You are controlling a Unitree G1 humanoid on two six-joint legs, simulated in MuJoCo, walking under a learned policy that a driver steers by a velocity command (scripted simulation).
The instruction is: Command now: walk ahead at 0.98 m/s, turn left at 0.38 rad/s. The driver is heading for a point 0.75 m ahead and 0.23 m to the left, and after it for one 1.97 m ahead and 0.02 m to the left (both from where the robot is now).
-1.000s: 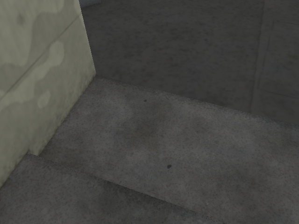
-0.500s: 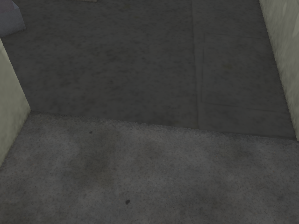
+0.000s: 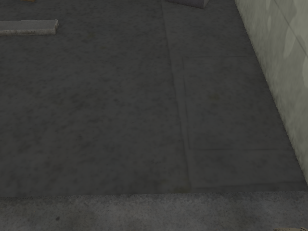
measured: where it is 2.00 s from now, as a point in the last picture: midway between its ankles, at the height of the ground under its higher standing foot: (173, 65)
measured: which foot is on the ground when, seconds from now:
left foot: up 0.00-0.14, down 0.16-0.58, up 0.60-0.84, down 0.86-1.00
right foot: down 0.00-0.16, up 0.18-0.50, down 0.52-0.78, up 0.80-1.00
